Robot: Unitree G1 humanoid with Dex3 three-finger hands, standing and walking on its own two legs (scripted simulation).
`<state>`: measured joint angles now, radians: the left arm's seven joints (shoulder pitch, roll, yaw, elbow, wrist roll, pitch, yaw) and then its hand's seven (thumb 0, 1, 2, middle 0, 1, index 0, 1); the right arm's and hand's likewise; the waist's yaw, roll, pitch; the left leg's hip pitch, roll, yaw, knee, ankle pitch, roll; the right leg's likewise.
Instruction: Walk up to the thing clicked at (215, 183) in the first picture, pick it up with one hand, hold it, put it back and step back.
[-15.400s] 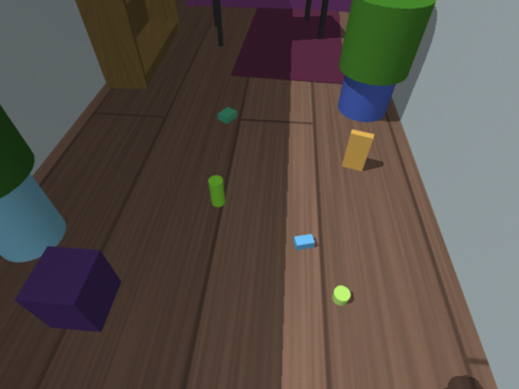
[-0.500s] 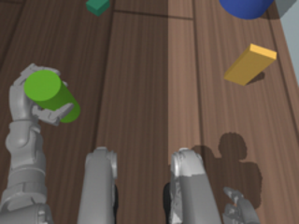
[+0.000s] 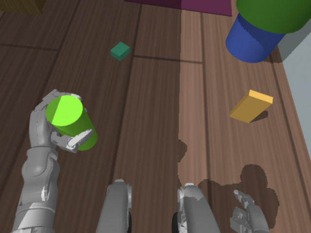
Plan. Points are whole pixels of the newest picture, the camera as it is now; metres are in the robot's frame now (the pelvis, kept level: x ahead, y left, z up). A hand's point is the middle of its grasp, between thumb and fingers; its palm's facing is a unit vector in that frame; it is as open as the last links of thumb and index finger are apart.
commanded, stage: lift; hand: left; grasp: from the side
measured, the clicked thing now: (75, 126) +0.37 +0.21 +0.01
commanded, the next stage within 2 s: hold in 1.18 s
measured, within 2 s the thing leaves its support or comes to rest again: neither
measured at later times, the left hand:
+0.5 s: hand (62, 100) +0.36 +0.20 +0.14, palm faces +0.15 -0.99 -0.02, open 10.0 cm
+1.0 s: hand (62, 78) +0.37 +0.18 +0.19, palm faces +0.15 -0.99 +0.00, open 10.0 cm
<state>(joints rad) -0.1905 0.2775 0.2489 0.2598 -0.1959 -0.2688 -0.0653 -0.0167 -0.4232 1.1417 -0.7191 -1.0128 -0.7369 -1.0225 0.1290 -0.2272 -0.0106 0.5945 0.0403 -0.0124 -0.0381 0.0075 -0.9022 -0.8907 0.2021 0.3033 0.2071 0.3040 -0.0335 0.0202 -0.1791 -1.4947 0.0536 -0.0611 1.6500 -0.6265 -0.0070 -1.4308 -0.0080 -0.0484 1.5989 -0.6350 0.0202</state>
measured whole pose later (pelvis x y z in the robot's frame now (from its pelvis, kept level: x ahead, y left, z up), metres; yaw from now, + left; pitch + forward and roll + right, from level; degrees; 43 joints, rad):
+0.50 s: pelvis +0.02 +0.00 +0.10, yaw +2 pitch +17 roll -3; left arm -0.12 0.23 0.17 0.32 -0.18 -0.31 -0.04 -0.02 -0.42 1.14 -0.72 -1.01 -0.74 -1.02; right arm 0.22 -0.22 0.00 0.61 0.03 -0.05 -0.03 0.01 -0.91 -0.89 0.20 0.30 0.21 0.30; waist -0.04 0.01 -0.11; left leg -1.01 0.05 -0.03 1.24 -0.52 -0.01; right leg -0.95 -0.01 -0.04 1.19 -0.53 0.02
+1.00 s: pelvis +0.04 +0.00 +0.14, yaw +2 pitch +11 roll -2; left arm -0.11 0.19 0.14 0.35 -0.17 -0.32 -0.02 -0.02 -0.42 1.14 -0.72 -1.01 -0.74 -1.02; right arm 0.22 -0.21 -0.01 0.63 0.01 -0.04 -0.03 0.01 -0.91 -0.90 0.20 0.30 0.21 0.30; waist -0.03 0.01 -0.07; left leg -0.74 0.05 -0.02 1.00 -0.46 -0.01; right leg -0.69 -0.01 -0.04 0.96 -0.46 0.02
